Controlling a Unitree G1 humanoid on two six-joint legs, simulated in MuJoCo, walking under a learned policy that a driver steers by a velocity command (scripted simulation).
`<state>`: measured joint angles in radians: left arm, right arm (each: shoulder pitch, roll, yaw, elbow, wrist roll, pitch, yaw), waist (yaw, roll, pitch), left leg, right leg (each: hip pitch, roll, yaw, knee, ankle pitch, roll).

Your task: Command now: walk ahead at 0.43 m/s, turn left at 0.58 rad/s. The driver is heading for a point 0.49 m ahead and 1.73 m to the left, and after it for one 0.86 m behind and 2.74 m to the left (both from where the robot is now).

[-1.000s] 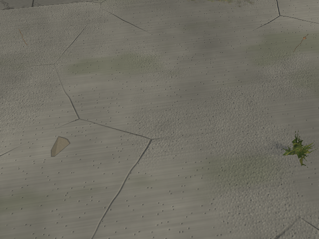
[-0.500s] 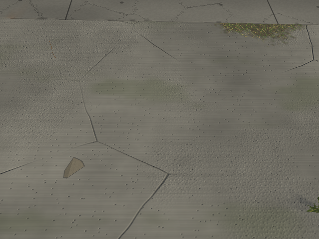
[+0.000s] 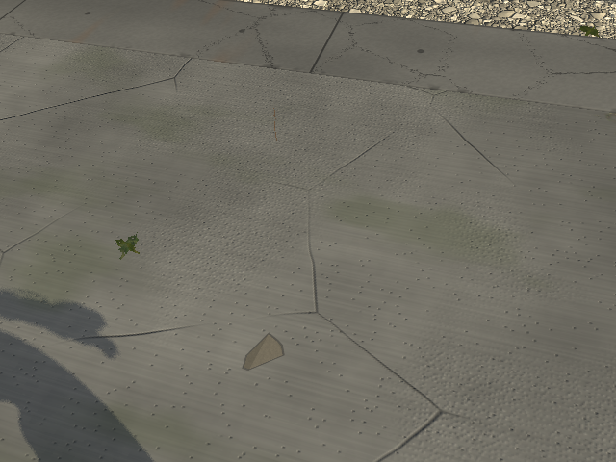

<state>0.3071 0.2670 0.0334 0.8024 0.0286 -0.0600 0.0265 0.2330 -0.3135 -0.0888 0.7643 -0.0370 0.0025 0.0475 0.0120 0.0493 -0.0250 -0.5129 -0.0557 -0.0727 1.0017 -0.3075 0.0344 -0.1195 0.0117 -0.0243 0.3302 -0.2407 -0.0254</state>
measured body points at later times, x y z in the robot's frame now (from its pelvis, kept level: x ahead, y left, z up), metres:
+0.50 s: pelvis +0.24 +0.09 -0.01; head +0.27 +0.11 +0.44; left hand +0.25 +0.37 -0.13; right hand +0.42 -0.14 -0.13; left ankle +0.24 +0.14 -0.75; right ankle +0.26 -0.07 -0.66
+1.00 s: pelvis +0.52 +0.16 -0.01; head +0.55 +0.16 +0.44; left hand +0.48 +0.45 -0.11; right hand +0.75 -0.04 -0.14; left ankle +0.40 +0.20 -0.66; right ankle +0.61 +0.10 -0.75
